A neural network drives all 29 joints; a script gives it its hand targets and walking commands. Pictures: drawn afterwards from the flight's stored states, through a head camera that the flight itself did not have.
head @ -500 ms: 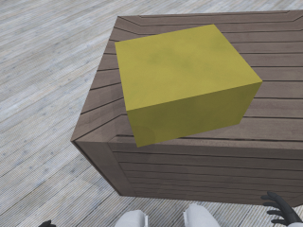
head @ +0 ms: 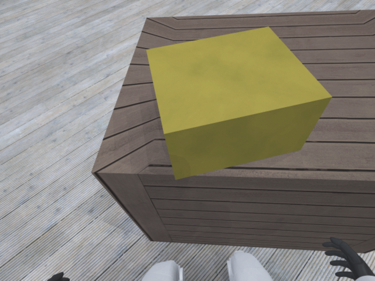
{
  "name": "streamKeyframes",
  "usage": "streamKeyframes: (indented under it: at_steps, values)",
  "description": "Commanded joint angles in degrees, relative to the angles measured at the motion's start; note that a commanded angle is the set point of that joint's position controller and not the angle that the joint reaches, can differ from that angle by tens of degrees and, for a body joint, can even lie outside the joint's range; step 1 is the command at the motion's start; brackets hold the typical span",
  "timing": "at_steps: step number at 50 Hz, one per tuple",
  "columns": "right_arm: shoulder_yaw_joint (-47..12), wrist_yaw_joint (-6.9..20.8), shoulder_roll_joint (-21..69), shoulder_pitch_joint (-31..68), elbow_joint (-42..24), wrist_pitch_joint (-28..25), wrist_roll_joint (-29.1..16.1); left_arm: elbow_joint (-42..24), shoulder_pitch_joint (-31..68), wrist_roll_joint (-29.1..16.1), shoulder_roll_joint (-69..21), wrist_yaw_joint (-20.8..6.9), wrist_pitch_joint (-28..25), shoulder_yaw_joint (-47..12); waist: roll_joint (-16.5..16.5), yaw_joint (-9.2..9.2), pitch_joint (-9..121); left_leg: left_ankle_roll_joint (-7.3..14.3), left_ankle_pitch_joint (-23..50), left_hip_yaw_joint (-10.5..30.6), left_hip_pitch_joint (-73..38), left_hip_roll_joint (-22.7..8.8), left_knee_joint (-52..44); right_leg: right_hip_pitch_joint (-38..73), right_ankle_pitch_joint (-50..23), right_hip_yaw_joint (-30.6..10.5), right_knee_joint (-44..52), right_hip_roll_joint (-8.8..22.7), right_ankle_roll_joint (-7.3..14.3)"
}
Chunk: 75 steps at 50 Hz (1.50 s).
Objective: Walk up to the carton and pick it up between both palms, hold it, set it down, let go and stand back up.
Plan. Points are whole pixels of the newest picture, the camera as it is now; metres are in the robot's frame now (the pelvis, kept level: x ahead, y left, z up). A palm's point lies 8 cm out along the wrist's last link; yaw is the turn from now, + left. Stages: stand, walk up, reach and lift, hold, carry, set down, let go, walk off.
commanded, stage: walk up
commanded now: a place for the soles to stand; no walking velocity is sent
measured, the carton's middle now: (223, 100) +0.48 -0.07 +0.08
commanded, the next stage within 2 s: none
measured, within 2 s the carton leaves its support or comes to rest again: neither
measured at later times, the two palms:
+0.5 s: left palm out of the picture +0.10 +0.32 -0.07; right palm (369, 278) +0.12 -0.32 -0.07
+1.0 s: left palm out of the picture +0.13 +0.27 -0.08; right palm out of the picture +0.09 -0.37 -0.07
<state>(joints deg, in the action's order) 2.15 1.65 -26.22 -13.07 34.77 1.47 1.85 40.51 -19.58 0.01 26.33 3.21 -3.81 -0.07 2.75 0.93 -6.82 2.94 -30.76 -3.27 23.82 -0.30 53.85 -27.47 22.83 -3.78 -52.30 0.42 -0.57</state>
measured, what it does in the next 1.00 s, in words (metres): stands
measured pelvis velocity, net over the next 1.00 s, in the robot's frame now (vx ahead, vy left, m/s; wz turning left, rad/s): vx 0.01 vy -0.04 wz -0.05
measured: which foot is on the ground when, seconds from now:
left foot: down 0.00-1.00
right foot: down 0.00-1.00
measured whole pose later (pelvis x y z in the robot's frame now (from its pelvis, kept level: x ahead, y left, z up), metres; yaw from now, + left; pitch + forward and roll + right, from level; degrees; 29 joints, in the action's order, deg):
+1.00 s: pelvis +0.01 -0.04 +0.00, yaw -3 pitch -2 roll +1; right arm 2.2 -2.0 -26.2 -17.6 34.9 -3.1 0.2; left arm 40.5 -15.3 0.0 26.3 0.4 -1.6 -0.1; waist -0.4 0.9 -6.4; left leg 0.0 -27.9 -3.6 23.2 -4.3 53.4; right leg -27.9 22.7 -3.0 -53.1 -1.8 0.1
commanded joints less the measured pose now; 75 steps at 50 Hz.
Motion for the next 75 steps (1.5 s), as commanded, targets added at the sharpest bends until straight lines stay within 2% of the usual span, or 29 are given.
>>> streamKeyframes:
  at_steps: [1, 3, 10, 13, 14, 16, 19, 21, 22, 26, 28, 31, 34, 37, 39, 44, 47, 49, 51, 56, 58, 59, 60, 66, 67, 68, 69, 70, 75]
  values:
    - [8.0, -0.4, -16.6, -7.5, 2.2, -2.3, 1.4, -2.9, 3.6, 0.8, 10.2, 1.5, -0.3, 4.5, 8.2, 5.08, 4.8, 5.1, -12.1, 30.7, -13.2, -15.8, -32.8, -19.0, 5.0, -1.3, -4.8, -4.6, 4.1]
    - [7.8, -1.2, -16.4, -3.6, 1.5, -3.6, 0.3, -2.2, 4.2, 0.8, 13.6, 1.1, 0.2, 5.1, -1.4, 3.19, 1.8, 5.1, -4.1, 35.4, -12.5, -21.8, -34.5, -18.6, 7.5, -4.0, -9.5, -1.2, 2.8]
    - [6.2, -1.8, -12.7, -1.3, -0.3, -3.7, -0.5, -0.2, -1.9, 0.0, 12.0, 0.5, -0.7, 5.0, 4.5, -0.8, 8.4, 5.3, 40.1, 16.5, -12.0, -16.2, -17.6, -1.9, 1.8, 4.5, 3.4, 0.8, 2.8]
    - [5.1, -1.6, -9.3, 1.2, -2.1, -2.9, -1.9, 0.8, -6.1, 1.0, 15.9, 0.8, -2.1, 6.6, -7.5, -3.04, 12.8, 1.1, 25.4, 4.3, 3.1, -5.9, 0.4, 13.7, -19.2, -13.8, 15.3, 6.6, 8.9]
    - [4.6, -1.6, -8.0, 0.5, -1.9, -2.1, -2.0, 0.0, -5.1, 1.1, 17.9, 0.7, -2.0, 6.7, -10.7, -2.46, 12.0, -1.2, 6.4, 3.1, 6.5, -0.4, 5.8, 12.2, -15.9, -30.1, 20.3, 13.7, 14.9]
    - [4.9, -1.5, -10.4, -0.7, 0.1, -1.7, -1.1, -0.8, -0.8, 1.1, 18.5, 0.6, -1.1, 6.5, -10.1, -1.01, 8.8, -1.0, -6.9, 5.0, 4.4, -0.4, 0.7, 6.4, -2.9, -34.2, 23.4, 15.3, 17.1]
    - [5.8, -0.9, -11.6, -3.4, 2.7, -3.0, 0.0, -1.6, 4.8, 1.3, 14.1, 0.2, -0.4, 4.9, -5.6, 2.83, 5.5, 1.6, -3.7, 10.7, -7.1, -4.9, -15.2, -9.2, 2.9, -20.6, 16.5, 7.4, 10.0]
    - [6.9, -1.0, -16.2, -4.8, 2.9, -3.8, 0.5, -1.9, 6.0, 0.9, 10.6, 0.2, -0.2, 4.0, 6.8, 4.21, 4.0, 6.7, -11.3, 30.7, -11.5, -18.1, -32.7, -16.9, 3.3, -1.1, -3.3, -3.8, 4.1]
    - [7.0, -1.0, -16.4, -2.6, 2.1, -4.0, 0.3, -1.4, 5.2, 0.9, 12.6, 0.3, -0.2, 4.7, 3.7, 3.16, 3.1, 9.0, -3.7, 33.1, -11.0, -22.3, -33.2, -15.9, 8.7, -0.3, -6.8, -1.9, 3.0]
    - [5.6, -1.1, -13.2, 2.9, 0.7, -3.8, -0.4, 0.7, -2.1, 0.5, 12.4, -0.3, -1.6, 5.0, 4.1, -2.1, 7.5, 7.6, 21.7, 15.8, -7.2, -15.6, -19.8, 0.6, 0.6, 4.5, 6.7, 0.0, 3.2]
    - [4.9, -1.0, -10.7, 3.5, -0.4, -3.2, -1.6, 1.0, -4.4, 1.0, 14.3, 0.0, -2.5, 5.8, -4.1, -2.83, 12.1, 2.7, 23.2, 6.9, -0.2, -8.6, -7.3, 11.5, -18.5, -6.7, 13.2, 3.2, 6.4]
    - [4.7, -1.4, -10.1, 1.1, 0.2, -1.9, -1.4, -0.6, -2.2, 1.0, 18.4, 0.3, -1.9, 6.3, -10.2, -1.41, 11.1, -1.2, -5.1, 5.2, 5.3, -0.5, 0.5, 11.3, -14.4, -33.8, 20.8, 15.0, 17.1]
    - [5.3, -1.1, -10.9, -1.3, 2.5, -3.2, -0.2, -1.5, 3.9, 1.0, 14.6, 0.2, -0.9, 5.0, -7.2, 1.77, 8.7, 0.7, 2.6, 8.2, -4.9, -3.6, -12.5, -1.1, -9.6, -22.7, 15.7, 9.1, 11.3]
    - [6.3, -1.1, -15.7, -2.4, 2.4, -4.2, 0.0, -1.8, 5.2, 0.3, 11.1, 0.4, -0.5, 4.0, 4.9, 2.7, 6.0, 8.9, 9.7, 28.3, -12.9, -20.7, -28.7, -13.2, 3.9, 1.3, -3.4, -2.6, 3.0]
    - [7.8, -2.8, -19.0, -7.4, 4.3, -5.8, -1.3, -4.3, 5.8, 2.8, 12.2, -1.8, 1.2, 5.2, -3.1, 2.21, 6.6, 10.6, 21.9, 33.1, -18.4, -25.7, -25.4, -16.8, 8.9, -0.6, -7.7, 1.0, 3.3]
    - [7.5, -5.2, -17.4, -8.1, 3.3, -7.3, -1.4, -4.4, 3.9, 1.8, 11.8, -3.2, 2.4, 5.8, 1.6, 0.46, 9.1, 7.1, 48.7, 22.2, -20.3, -22.8, -16.8, -11.7, 5.0, 0.5, -5.1, 2.2, 3.6]
    - [6.5, -5.0, -15.8, -3.3, 0.9, -6.8, -1.8, -2.7, 0.4, 1.6, 12.5, -3.6, 1.7, 6.8, -1.5, -2.45, 11.5, 5.3, 36.3, 10.1, -7.5, -14.9, -9.0, 4.3, -15.7, 1.2, 6.2, 0.6, 5.4]
    - [5.2, -4.7, -11.9, -2.6, 0.2, -6.3, -2.5, -2.4, -1.7, 2.3, 15.8, -3.6, 1.5, 7.8, -13.8, -4.04, 13.7, 0.3, 17.8, -0.2, 4.4, -5.0, 4.8, 13.5, -17.7, -17.4, 17.2, 6.3, 12.4]
    - [4.4, -5.0, -11.4, -2.6, 1.6, -5.2, -2.1, -3.2, -0.3, 1.4, 16.2, -4.1, 2.1, 7.5, -14.1, -4.43, 10.8, -0.9, -12.6, 0.1, 10.0, 1.0, 8.0, 12.6, -6.4, -33.8, 25.5, 12.4, 18.4]
    - [5.1, -4.5, -11.7, -12.0, 6.9, -6.3, -1.6, -4.6, 8.4, 2.3, 14.0, -4.3, 3.8, 6.7, -16.9, 0.25, 5.9, 0.6, 2.1, 0.2, -5.1, -0.8, -8.3, -4.2, 8.5, -25.6, 26.1, 7.5, 13.5]
    - [6.4, -4.8, -14.8, -18.2, 8.3, -7.3, -0.3, -5.9, 11.5, 1.8, 10.0, -4.8, 4.2, 5.5, -6.9, 4.24, 7.2, 4.1, -2.9, 12.8, -20.9, -7.6, -19.9, -20.0, 9.8, -13.5, 12.8, 1.2, 7.0]
    - [7.8, -5.0, -20.9, -18.8, 7.9, -7.6, 0.4, -6.4, 12.2, 2.3, 7.2, -4.6, 3.9, 4.7, 6.8, 5.54, 6.5, 9.1, -17.2, 33.7, -20.3, -20.4, -33.1, -25.1, 11.0, -4.8, -4.2, -5.3, 4.3]
    - [8.3, -5.2, -22.3, -13.9, 6.1, -7.8, 0.3, -6.5, 13.1, 3.0, 10.2, -4.4, 3.6, 5.3, 3.3, 4.18, 2.6, 13.3, -15.7, 40.7, -15.1, -28.7, -37.9, -24.0, 9.1, -3.2, -11.5, -2.0, 3.1]
    - [5.5, -4.6, -16.6, -4.6, 2.5, -7.7, -0.6, -1.4, 1.0, 1.7, 11.4, -5.3, 1.9, 7.0, 3.7, -4.31, 7.9, 6.8, 22.0, 11.8, -3.0, -16.4, -15.9, 6.2, 0.8, 3.5, 7.9, -1.1, 3.2]
    - [4.9, -4.5, -14.6, -4.3, 2.2, -7.3, -1.0, -0.1, -2.2, 1.8, 12.1, -4.9, 1.5, 7.4, -1.1, -5.87, 10.2, 4.1, 22.9, 5.8, 1.4, -12.4, -7.8, 13.7, -4.5, 1.0, 13.2, -1.6, 4.4]
    - [4.0, -3.9, -10.5, -4.1, 0.9, -6.8, -1.3, 1.1, -5.7, 1.9, 15.1, -3.9, 0.6, 8.3, -13.9, -6.99, 11.7, 0.5, 15.8, -0.2, 12.1, -6.0, 8.7, 21.4, -5.1, -17.8, 23.0, 5.7, 6.7]
    - [3.1, -4.1, -8.6, -4.4, 0.4, -5.7, -1.8, -0.3, -4.3, 1.3, 17.8, -3.5, 0.3, 8.2, -17.3, -5.77, 10.4, -1.3, -3.9, 0.7, 17.4, -0.6, 11.7, 19.0, -1.5, -38.3, 30.3, 13.2, 9.9]
    - [3.9, -4.6, -12.5, -4.2, 1.6, -4.8, -1.4, -0.9, -2.1, 1.0, 18.4, -3.5, 0.8, 8.1, -10.7, -4.58, 8.3, -0.8, -8.8, 4.2, 15.9, -1.5, 11.4, 14.9, 6.5, -41.8, 31.4, 14.6, 12.2]
    - [4.5, -3.8, -12.2, -8.0, 5.2, -5.0, -1.1, -1.8, 3.4, 1.9, 14.3, -3.2, 1.7, 7.0, -13.5, -2.55, 4.4, -0.4, -6.2, 4.2, 8.7, -2.9, 1.3, 6.7, 9.5, -32.4, 29.9, 9.9, 10.8]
